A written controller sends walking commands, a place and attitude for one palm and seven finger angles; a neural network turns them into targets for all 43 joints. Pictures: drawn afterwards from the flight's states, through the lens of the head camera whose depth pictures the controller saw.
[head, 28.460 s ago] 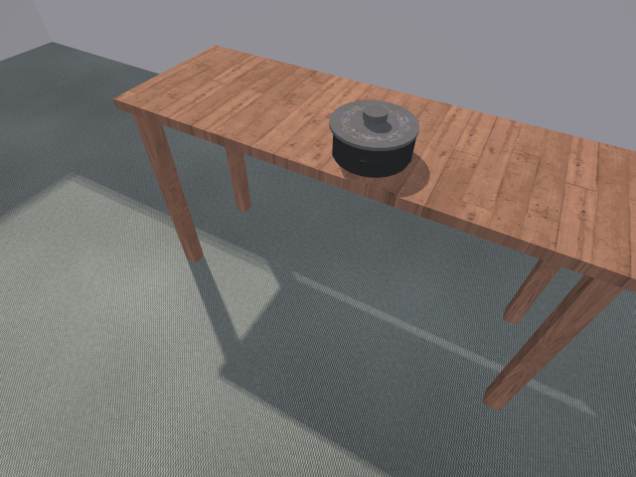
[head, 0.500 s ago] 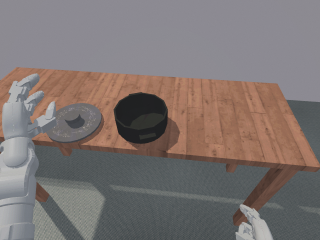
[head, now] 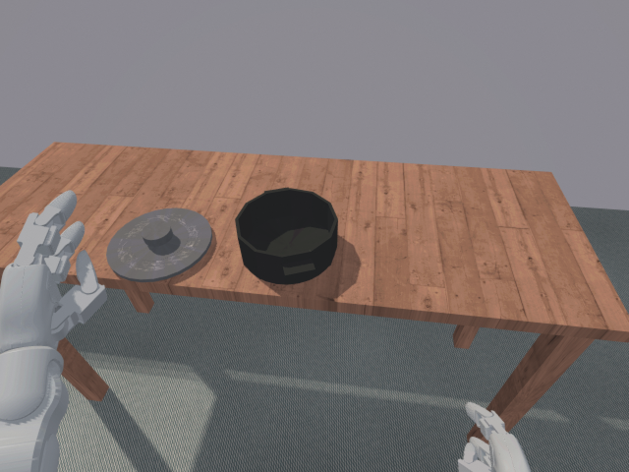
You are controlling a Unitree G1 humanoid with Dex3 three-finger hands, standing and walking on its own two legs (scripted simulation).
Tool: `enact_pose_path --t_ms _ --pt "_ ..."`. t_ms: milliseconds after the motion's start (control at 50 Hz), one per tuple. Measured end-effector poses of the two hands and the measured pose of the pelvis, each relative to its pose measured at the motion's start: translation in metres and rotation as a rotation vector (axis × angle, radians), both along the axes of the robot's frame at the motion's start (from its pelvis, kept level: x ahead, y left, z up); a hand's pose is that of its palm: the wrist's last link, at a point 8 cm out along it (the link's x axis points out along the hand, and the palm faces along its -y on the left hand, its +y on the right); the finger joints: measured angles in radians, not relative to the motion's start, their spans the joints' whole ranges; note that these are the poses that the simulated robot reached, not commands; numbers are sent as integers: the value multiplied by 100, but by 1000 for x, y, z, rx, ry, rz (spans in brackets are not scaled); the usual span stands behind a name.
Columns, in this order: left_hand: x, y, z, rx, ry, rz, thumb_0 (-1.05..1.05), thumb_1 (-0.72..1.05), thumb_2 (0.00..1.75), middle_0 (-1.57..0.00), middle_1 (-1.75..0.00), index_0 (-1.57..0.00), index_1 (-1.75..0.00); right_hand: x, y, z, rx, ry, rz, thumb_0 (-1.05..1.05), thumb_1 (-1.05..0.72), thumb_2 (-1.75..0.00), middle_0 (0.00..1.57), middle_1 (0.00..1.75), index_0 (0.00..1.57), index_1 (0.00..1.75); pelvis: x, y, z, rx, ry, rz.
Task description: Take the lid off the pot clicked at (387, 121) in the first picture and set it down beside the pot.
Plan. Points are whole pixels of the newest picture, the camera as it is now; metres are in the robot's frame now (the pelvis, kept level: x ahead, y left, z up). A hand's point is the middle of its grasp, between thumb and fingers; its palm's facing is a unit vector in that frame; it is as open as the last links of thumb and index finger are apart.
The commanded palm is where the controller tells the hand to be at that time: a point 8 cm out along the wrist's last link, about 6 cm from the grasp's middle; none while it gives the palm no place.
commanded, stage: draw the hand back to the body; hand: left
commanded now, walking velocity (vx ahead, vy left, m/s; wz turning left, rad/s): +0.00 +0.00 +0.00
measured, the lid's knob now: (157, 233) +0.52 +0.36 -0.03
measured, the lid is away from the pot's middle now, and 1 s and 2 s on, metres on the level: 0.26 0.26 0.26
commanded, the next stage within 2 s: step back with the hand held close in 0.46 s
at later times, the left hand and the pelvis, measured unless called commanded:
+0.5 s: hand (55, 347) +0.18 +0.27 +0.16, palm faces +0.40 -0.85 -0.33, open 7.4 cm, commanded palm +0.13 +0.31 +0.17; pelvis +0.00 +0.02 +0.00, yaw +1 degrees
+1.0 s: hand (36, 360) +0.17 +0.29 +0.15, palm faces +0.24 -0.84 -0.50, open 7.4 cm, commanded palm +0.11 +0.33 +0.17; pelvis -0.02 +0.06 -0.01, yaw -1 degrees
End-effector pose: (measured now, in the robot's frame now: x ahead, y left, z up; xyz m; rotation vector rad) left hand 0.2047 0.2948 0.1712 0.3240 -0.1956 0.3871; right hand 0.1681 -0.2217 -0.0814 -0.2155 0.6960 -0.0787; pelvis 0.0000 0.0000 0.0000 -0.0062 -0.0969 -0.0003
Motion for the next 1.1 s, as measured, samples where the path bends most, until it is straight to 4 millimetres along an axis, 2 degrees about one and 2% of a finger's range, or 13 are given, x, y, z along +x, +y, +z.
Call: enact_pose_path --t_ms 360,500,580,620,700,860,940,1100 --pt "-61 3 -3 47 44 -12 2 90 90 -21 -30 -20 -30 17 30 13 1 -70 52 1 -91 -90 20 30 20 30 3 18 0 -11 -9 9" --pt "-64 14 -2 52 36 17 2 90 90 -21 -30 -21 -30 19 43 12 -1 -67 70 1 -91 -90 20 30 20 30 2 25 -1 -13 -10 15" --pt "-62 13 -2 50 36 5 2 90 90 -21 -30 -20 -30 18 48 12 3 -68 75 1 -91 -90 20 30 20 30 3 29 -1 -13 -8 14" --pt "-60 16 4 85 15 -5 2 90 90 -21 -30 -20 -30 17 48 12 2 -60 75 1 -91 -90 20 30 20 30 3 30 -1 -16 6 13" --pt "-56 27 13 157 -21 -12 2 89 90 -21 -30 -21 -30 12 43 14 -18 -24 51 1 -90 -90 20 30 20 30 1 33 -2 -24 44 9" --pt "-50 25 -12 146 97 -124 2 90 90 -21 -30 -20 -30 -9 27 13 -73 43 -52 1 -91 -90 20 30 20 30 -6 50 -4 -19 95 -3" --pt "-57 30 -10 193 113 -155 2 89 90 -22 -30 -21 -30 -21 27 16 -84 48 -86 1 -91 -90 20 30 20 30 -13 54 -7 -11 100 -9" --pt "-83 36 11 254 13 -101 2 89 90 -22 -30 -21 -30 -37 38 10 -53 3 -67 1 -91 -90 20 30 20 30 -28 56 -12 -6 115 -2"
